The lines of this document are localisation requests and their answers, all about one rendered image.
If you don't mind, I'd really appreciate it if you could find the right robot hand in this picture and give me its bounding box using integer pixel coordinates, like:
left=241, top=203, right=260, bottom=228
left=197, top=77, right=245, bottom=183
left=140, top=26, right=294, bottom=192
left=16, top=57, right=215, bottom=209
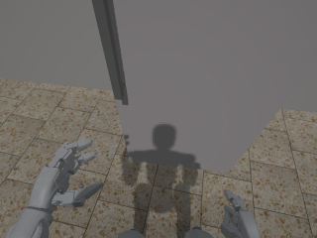
left=221, top=189, right=261, bottom=238

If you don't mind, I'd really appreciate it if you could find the robot right shin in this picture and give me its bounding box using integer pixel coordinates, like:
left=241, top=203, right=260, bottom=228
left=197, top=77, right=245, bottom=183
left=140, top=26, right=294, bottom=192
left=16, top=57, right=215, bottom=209
left=191, top=226, right=202, bottom=230

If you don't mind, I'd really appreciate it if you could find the handle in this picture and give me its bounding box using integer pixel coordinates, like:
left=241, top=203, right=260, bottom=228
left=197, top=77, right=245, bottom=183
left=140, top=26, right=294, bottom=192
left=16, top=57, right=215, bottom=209
left=91, top=0, right=125, bottom=100

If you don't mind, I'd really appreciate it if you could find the fridge door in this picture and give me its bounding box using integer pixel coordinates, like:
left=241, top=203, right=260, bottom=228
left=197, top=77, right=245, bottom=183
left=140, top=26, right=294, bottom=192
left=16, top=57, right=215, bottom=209
left=107, top=0, right=317, bottom=173

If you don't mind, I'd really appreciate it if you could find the left robot hand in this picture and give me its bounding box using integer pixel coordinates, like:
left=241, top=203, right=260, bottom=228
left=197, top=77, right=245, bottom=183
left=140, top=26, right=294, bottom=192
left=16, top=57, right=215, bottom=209
left=28, top=139, right=103, bottom=214

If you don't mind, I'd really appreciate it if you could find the left robot forearm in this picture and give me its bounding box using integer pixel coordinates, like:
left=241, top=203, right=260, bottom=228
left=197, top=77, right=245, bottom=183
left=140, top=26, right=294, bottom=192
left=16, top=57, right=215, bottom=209
left=5, top=206, right=53, bottom=238

